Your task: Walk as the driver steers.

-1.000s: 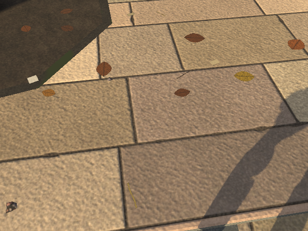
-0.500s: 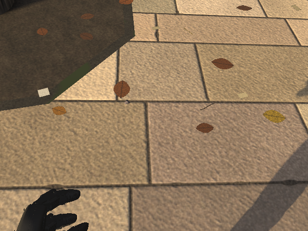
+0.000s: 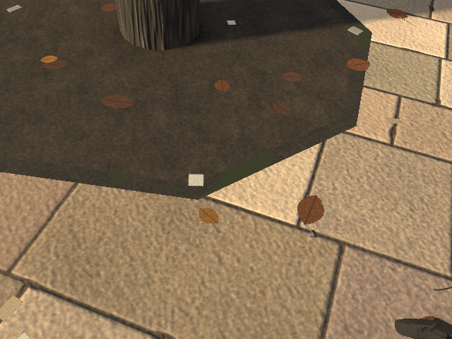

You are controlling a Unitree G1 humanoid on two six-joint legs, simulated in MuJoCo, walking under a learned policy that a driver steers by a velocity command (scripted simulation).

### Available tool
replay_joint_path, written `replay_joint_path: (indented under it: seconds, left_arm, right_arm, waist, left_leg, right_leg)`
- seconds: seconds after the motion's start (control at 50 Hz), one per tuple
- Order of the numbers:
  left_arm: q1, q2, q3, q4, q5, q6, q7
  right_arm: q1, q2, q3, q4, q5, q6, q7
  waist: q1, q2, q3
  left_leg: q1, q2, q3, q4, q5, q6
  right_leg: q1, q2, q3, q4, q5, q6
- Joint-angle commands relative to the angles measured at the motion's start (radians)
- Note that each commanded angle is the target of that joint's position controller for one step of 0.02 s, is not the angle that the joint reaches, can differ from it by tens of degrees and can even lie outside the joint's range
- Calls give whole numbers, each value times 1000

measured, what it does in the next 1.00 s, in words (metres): walks ahead, turning right: right foot, then left foot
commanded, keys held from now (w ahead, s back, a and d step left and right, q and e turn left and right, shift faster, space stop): w+e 0.56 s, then e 0.44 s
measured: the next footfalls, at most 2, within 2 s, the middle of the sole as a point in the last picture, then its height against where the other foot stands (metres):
right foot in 0.52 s outside the picture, level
left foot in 0.98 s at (267, 288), level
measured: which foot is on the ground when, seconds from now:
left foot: down 0.00-0.52, up 0.54-0.96, down 0.98-1.00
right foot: down 0.00-0.00, up 0.02-0.50, down 0.52-0.98, up 1.00-1.00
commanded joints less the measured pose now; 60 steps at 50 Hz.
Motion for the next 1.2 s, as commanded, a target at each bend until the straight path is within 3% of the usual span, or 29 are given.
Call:
replay_joint_path:
  seconds: [0.02,0.04,0.06,0.1,0.16,0.24,0.34,0.4,0.46,0.5,0.52,0.54,0.56,0.58,0.6,0.62,0.64,0.68,0.78,0.88,0.94,0.96,0.98,1.0,1.02,1.04,1.06,1.12,1.2]
  left_arm:
    - [-111,-12,-34,-136,30,-26,-4]
    - [-105,57,-17,-139,7,-30,11]
    - [-111,103,-3,-139,-8,-29,12]
    - [-118,90,0,-129,2,-19,14]
    - [-110,54,2,-121,4,11,9]
    - [-179,21,-4,-150,9,26,3]
    - [-336,-14,-27,-214,17,24,-29]
    - [-404,-5,-30,-257,13,23,-47]
    - [-372,40,-11,-278,14,27,-54]
    - [-167,113,30,-237,10,34,-42]
    - [-7,175,63,-198,13,44,-22]
    - [7,280,79,-191,9,48,-1]
    - [12,253,64,-230,12,30,-6]
    - [-23,191,47,-229,22,18,-9]
    - [-83,163,39,-233,22,9,-8]
    - [-153,134,30,-245,22,6,-7]
    - [-192,111,23,-260,29,5,-2]
    - [-209,112,23,-263,36,8,7]
    - [-185,159,38,-237,19,45,44]
    - [-147,151,36,-228,15,87,63]
    - [-189,134,30,-247,16,91,67]
    - [-200,111,22,-257,19,89,66]
    - [-177,54,3,-276,38,82,64]
    - [-34,40,-4,-281,27,79,63]
    - [16,141,17,-248,27,81,57]
    - [-54,192,37,-238,16,95,58]
    - [-94,184,41,-235,13,113,64]
    - [-120,113,26,-257,12,138,63]
    - [-166,71,10,-287,20,131,55]
  right_arm:
    - [364,-289,-94,20,-29,-3,-30]
    - [376,-264,-88,21,-28,-12,-28]
    - [327,-197,-66,18,-15,-22,-24]
    - [219,-119,-40,19,-13,-34,-18]
    - [166,-81,-35,36,-28,-58,-22]
    - [192,-93,-45,77,-33,-64,-38]
    - [226,-140,-60,116,-19,-49,-50]
    - [262,-161,-69,146,-3,-29,-48]
    - [250,-205,-81,151,6,-9,-55]
    - [225,-230,-88,145,14,5,-62]
    - [224,-216,-82,137,10,0,-67]
    - [318,-59,-37,94,-38,-19,-53]
    - [282,-83,-25,62,-12,-61,-39]
    - [142,-156,-45,28,27,-84,-30]
    - [107,-151,-40,10,30,-95,-34]
    - [116,-150,-42,26,4,-93,-44]
    - [138,-168,-52,31,-17,-81,-50]
    - [160,-152,-52,29,-27,-51,-52]
    - [76,-75,-22,13,-31,-22,-55]
    - [-51,-100,-25,-17,-13,-17,-36]
    - [-10,-129,-45,-13,-18,-31,-32]
    - [25,-145,-51,-9,-26,-40,-36]
    - [70,-208,-64,-17,-45,-39,-49]
    - [88,-223,-67,-6,-72,-19,-51]
    - [90,-168,-62,-10,-37,-7,-52]
    - [65,-110,-46,-28,-29,1,-56]
    - [34,-94,-40,-34,-32,13,-57]
    - [-20,-110,-43,-33,-37,34,-65]
    - [-10,-129,-57,-18,-33,45,-71]
  waist:
    - [-221,267,-175]
    - [-229,252,-187]
    - [-209,195,-121]
    - [-153,151,-49]
    - [-105,113,-8]
    - [-110,45,21]
    - [-162,27,84]
    - [-177,23,106]
    - [-126,77,39]
    - [-3,92,-80]
    - [80,50,-158]
    - [-27,-235,-228]
    - [-7,-189,-419]
    - [35,-96,-294]
    - [-7,-48,-170]
    - [-60,10,-102]
    - [-95,1,-87]
    - [-129,-8,-78]
    - [-109,-65,-113]
    - [-59,-112,-128]
    - [-100,-146,-113]
    - [-120,-134,-125]
    - [-115,5,-209]
    - [-44,268,-271]
    - [-53,232,-286]
    - [-84,142,-212]
    - [-84,86,-167]
    - [-70,118,-78]
    - [-98,153,-122]
  left_leg:
    - [692,304,-442,-213,-233,143]
    - [635,349,-646,-297,-413,207]
    - [580,330,-563,-302,-441,190]
    - [468,255,-361,-329,-276,151]
    - [358,210,-164,-392,0,129]
    - [395,203,0,-410,206,131]
    - [414,204,140,-434,240,113]
    - [507,225,182,-391,327,102]
    - [569,225,227,-230,792,74]
    - [523,196,250,58,964,42]
    - [329,157,253,315,778,4]
    - [-118,-3,220,688,-236,-58]
    - [-292,-117,-34,893,-451,-71]
    - [-374,-61,-94,896,-359,-57]
    - [-363,-24,-82,821,-275,-49]
    - [-305,12,-74,748,-236,-59]
    - [-227,33,-76,701,-218,-71]
    - [-157,36,-64,625,-207,-97]
    - [-65,-46,-16,294,20,-139]
    - [-30,-98,-60,61,96,-129]
    - [44,-95,-80,-96,103,-87]
    - [153,-45,-92,-177,242,-53]
    - [352,155,-248,-152,531,28]
    - [542,376,-551,-154,726,236]
    - [520,408,-629,-162,557,279]
    - [459,333,-479,-157,449,236]
    - [388,266,-372,-172,343,192]
    - [210,164,-182,-246,217,160]
    - [255,193,-100,-253,249,194]
  right_leg:
    - [-580,33,10,519,-146,-39]
    - [-692,41,122,737,-230,-42]
    - [-743,-2,173,814,-161,-57]
    - [-724,-52,160,792,-6,-53]
    - [-629,-73,166,749,123,-33]
    - [-676,-60,178,605,252,-17]
    - [-620,-53,74,332,378,-39]
    - [-625,-40,30,242,322,-74]
    - [-488,40,-50,216,197,-132]
    - [-208,116,-75,171,173,-188]
    - [85,101,11,128,207,-228]
    - [446,-163,466,133,225,-366]
    - [564,-302,921,-64,-8,-504]
    - [471,-280,803,-127,92,-435]
    - [317,-239,650,-117,267,-398]
    - [165,-193,525,-101,479,-365]
    - [58,-166,441,-100,631,-353]
    - [-58,-135,376,-114,774,-347]
    - [-181,-26,250,-58,827,-269]
    - [-106,-41,379,20,577,-218]
    - [-58,-36,481,112,462,-187]
    - [-92,6,469,185,386,-153]
    - [-202,85,371,400,128,-99]
    - [-438,213,252,601,-408,-36]
    - [-495,126,241,765,-385,5]
    - [-518,96,224,842,-305,30]
    - [-522,77,200,864,-240,45]
    - [-452,52,131,790,-125,60]
    - [-393,14,88,596,-100,57]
